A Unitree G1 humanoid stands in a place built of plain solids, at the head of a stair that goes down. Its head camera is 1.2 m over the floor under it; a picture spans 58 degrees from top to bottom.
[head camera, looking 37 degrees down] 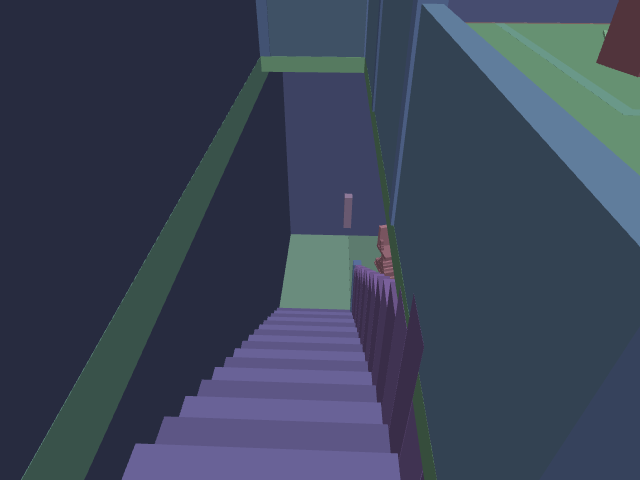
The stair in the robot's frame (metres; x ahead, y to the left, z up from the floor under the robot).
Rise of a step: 0.19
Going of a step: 0.24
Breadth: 1.10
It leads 2 degrees to the right of straight ahead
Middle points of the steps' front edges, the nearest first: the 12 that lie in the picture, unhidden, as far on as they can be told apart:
0.92 0.23 -0.58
1.16 0.22 -0.77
1.40 0.21 -0.97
1.64 0.20 -1.16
1.88 0.19 -1.35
2.12 0.18 -1.55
2.36 0.17 -1.74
2.60 0.16 -1.93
2.84 0.15 -2.12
3.08 0.14 -2.32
3.32 0.14 -2.51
3.56 0.13 -2.70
